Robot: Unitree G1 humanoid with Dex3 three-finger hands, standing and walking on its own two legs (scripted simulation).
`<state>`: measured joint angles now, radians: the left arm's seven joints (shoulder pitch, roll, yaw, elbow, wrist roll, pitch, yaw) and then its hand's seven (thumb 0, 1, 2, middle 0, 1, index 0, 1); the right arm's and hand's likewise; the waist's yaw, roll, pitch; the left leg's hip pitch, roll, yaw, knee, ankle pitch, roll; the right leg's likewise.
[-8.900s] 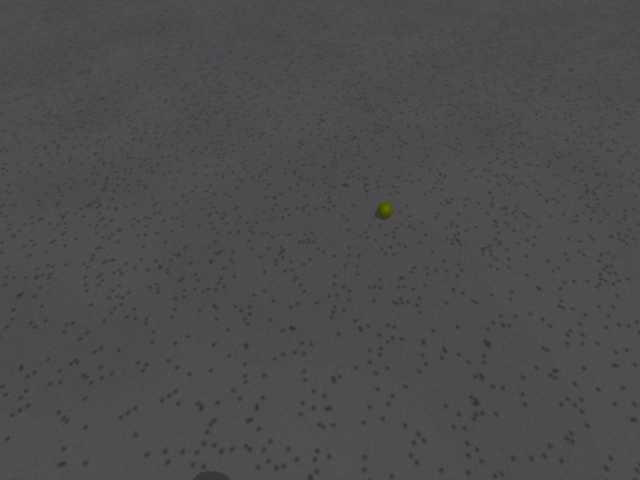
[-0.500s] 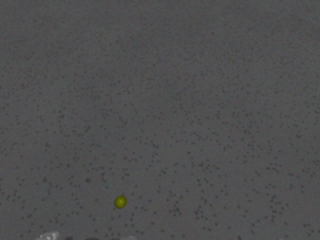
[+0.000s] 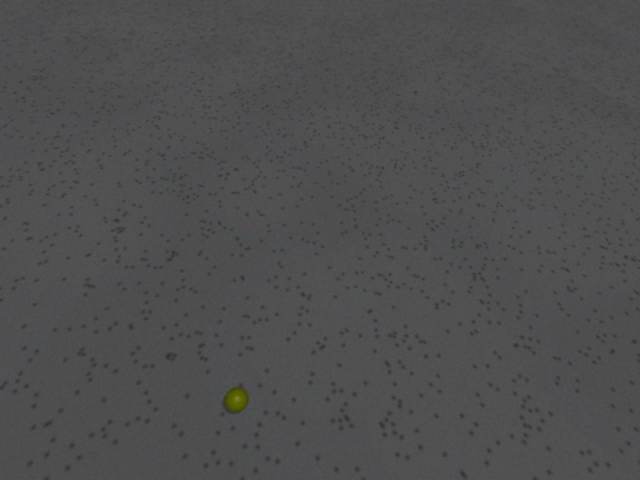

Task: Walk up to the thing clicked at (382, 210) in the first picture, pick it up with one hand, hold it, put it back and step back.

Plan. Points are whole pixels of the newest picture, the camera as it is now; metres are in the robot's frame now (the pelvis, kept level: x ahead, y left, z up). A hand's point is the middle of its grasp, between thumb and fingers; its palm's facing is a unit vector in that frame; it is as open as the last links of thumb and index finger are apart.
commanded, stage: walk up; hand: left
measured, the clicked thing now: (236, 399) +0.43 +0.21 -0.74
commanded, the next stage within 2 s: stand in 1.48 s
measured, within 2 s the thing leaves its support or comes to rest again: neither
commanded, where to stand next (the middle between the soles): +0.05 -0.03 m, yaw +0 degrees
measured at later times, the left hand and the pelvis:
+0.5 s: hand out of the picture +0.09 +0.21 -0.15, palm faces -0.01 -0.95 -0.32, open 7.4 cm; pelvis +0.01 -0.04 +0.00, yaw -1 degrees
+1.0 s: hand out of the picture +0.11 +0.22 -0.15, palm faces -0.03 -0.94 -0.34, open 7.4 cm; pelvis +0.01 -0.04 +0.00, yaw -2 degrees
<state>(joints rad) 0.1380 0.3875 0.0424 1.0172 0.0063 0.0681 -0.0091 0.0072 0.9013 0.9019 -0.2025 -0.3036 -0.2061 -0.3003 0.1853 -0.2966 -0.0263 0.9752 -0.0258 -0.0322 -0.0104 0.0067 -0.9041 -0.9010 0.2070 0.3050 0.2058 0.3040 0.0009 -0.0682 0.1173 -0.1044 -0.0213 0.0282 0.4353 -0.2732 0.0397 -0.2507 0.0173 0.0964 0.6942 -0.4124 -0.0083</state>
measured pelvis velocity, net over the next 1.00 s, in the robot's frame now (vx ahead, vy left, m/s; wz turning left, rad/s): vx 0.01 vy -0.04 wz -0.04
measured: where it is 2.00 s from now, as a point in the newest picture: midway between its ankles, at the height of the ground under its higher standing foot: outside the picture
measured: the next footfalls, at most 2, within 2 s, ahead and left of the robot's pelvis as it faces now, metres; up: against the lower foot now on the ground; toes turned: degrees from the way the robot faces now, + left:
right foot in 0.10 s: +0.02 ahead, -0.13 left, +0.00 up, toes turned +1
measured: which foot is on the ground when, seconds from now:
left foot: down 0.00-1.00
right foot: up 0.00-0.08, down 0.10-1.00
